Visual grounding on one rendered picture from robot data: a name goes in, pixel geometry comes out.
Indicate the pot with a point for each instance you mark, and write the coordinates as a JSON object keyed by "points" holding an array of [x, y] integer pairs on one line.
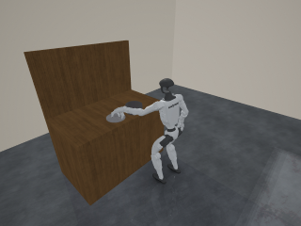
{"points": [[134, 104]]}

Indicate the robot left hand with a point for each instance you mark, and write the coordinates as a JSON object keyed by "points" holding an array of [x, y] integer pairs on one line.
{"points": [[117, 111]]}

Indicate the robot right shin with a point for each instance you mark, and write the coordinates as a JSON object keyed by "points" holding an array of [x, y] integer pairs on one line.
{"points": [[173, 157]]}

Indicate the lid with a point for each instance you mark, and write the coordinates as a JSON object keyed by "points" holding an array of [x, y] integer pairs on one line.
{"points": [[115, 119]]}

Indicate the robot left foot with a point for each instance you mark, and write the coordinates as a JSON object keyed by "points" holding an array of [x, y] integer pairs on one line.
{"points": [[156, 177]]}

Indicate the right robot forearm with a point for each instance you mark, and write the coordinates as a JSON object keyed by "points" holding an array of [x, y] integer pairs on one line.
{"points": [[181, 118]]}

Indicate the left robot upper arm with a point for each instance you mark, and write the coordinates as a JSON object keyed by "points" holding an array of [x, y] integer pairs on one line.
{"points": [[154, 107]]}

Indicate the left robot forearm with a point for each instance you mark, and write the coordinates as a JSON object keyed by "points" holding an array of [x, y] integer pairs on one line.
{"points": [[129, 110]]}

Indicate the right robot upper arm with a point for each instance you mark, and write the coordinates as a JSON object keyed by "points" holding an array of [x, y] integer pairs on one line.
{"points": [[182, 105]]}

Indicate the table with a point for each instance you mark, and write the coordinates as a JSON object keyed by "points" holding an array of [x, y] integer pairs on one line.
{"points": [[78, 87]]}

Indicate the robot right hand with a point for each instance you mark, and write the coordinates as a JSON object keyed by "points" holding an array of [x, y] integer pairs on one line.
{"points": [[180, 125]]}

